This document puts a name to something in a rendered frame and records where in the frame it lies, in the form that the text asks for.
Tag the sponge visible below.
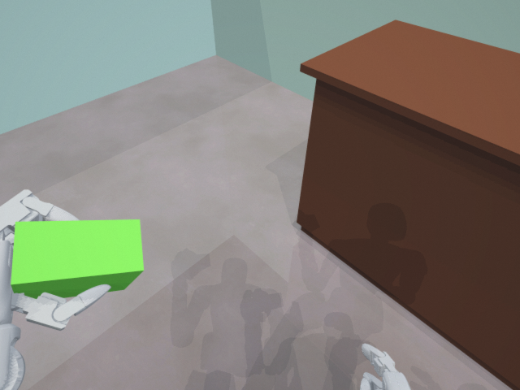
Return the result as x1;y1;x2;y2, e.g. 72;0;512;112
11;219;144;299

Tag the robot right hand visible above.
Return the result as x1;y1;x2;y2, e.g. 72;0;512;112
360;344;411;390

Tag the robot left hand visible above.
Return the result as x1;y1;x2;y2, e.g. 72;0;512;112
0;189;111;331

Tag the table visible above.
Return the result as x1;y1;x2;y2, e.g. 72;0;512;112
297;20;520;390

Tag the robot left forearm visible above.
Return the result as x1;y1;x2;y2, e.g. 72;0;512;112
0;323;25;390

